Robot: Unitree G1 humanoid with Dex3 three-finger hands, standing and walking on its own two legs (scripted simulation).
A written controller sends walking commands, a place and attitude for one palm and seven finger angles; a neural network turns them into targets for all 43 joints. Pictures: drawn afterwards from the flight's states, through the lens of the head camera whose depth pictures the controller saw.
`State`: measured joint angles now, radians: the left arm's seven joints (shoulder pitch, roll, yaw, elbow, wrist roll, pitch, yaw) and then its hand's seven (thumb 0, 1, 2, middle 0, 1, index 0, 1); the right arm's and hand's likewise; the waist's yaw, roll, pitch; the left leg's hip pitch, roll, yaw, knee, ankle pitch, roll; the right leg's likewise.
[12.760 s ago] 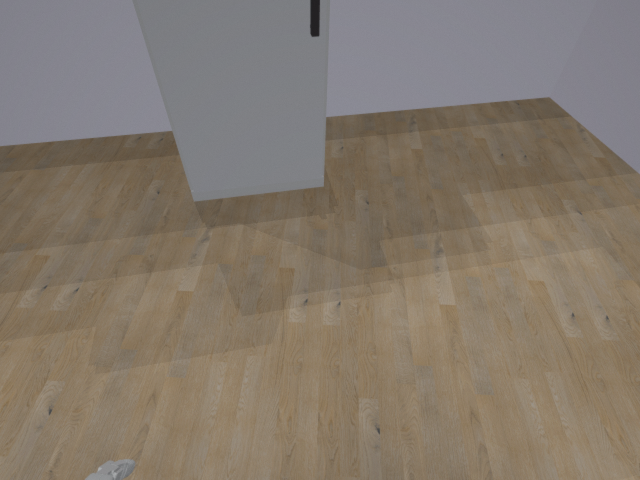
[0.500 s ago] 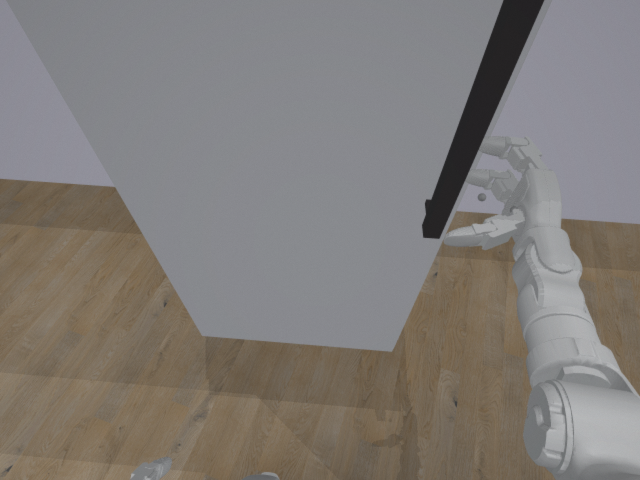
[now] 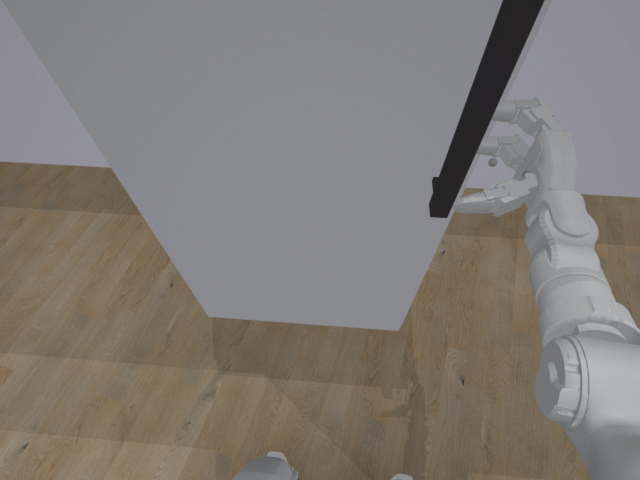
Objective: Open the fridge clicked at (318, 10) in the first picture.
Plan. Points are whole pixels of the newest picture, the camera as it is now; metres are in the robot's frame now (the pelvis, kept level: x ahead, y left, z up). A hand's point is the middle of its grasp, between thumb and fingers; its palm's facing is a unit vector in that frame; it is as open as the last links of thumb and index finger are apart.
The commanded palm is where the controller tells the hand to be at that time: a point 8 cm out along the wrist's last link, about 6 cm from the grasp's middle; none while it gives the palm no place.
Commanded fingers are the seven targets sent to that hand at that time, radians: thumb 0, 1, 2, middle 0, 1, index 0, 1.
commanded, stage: slide the fingers in behind the handle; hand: right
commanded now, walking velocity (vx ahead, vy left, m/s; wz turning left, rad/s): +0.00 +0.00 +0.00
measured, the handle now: (481, 83) +0.52 -0.09 +0.20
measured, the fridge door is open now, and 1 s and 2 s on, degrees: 0 0 0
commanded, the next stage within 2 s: grip the handle and tug to test in 1.66 s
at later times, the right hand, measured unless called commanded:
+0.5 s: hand (471, 171) +0.47 -0.10 +0.12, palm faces -0.09 +1.00 -0.01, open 14.0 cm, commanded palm +0.45 -0.15 +0.12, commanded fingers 0.00 0.50 -0.30 0.30 1.20 0.30 1.20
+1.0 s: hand (446, 171) +0.47 -0.07 +0.12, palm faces -0.09 +1.00 -0.01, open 14.0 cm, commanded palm +0.45 -0.13 +0.12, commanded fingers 0.00 0.50 -0.30 0.30 1.20 0.30 1.20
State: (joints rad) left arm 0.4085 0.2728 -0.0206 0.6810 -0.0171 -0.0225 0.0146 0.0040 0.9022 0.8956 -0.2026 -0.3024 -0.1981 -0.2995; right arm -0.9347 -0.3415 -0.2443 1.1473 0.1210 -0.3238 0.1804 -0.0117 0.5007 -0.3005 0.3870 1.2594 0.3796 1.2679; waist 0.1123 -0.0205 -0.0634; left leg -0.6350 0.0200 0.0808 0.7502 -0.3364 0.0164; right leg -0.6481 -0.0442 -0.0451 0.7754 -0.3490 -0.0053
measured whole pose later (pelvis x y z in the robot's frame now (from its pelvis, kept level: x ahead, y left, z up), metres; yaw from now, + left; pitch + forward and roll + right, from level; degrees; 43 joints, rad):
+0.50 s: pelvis +0.01 +0.00 +0.00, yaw +1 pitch +11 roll +0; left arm 0.37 0.25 -0.01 0.64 -0.02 -0.02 0.00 0.00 0.90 0.90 -0.20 -0.30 -0.20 -0.30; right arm -0.77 -0.23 -0.20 0.96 0.12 -0.30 0.11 -0.01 0.50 -0.30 0.30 1.20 0.30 1.20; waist 0.09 -0.03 -0.08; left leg -0.57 0.02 0.05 0.73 -0.35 0.01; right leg -0.57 -0.05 -0.07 0.75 -0.36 -0.01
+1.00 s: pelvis +0.01 +0.01 +0.01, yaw +1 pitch +10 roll +0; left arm 0.35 0.25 -0.01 0.65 -0.02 -0.01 0.00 0.00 0.90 0.90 -0.20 -0.30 -0.20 -0.30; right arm -0.76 -0.18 -0.16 0.94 0.11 -0.29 0.06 -0.01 0.50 -0.30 0.30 1.20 0.30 1.20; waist 0.08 -0.03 -0.07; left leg -0.55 0.01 0.06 0.72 -0.35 0.02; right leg -0.54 -0.05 -0.06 0.72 -0.35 0.01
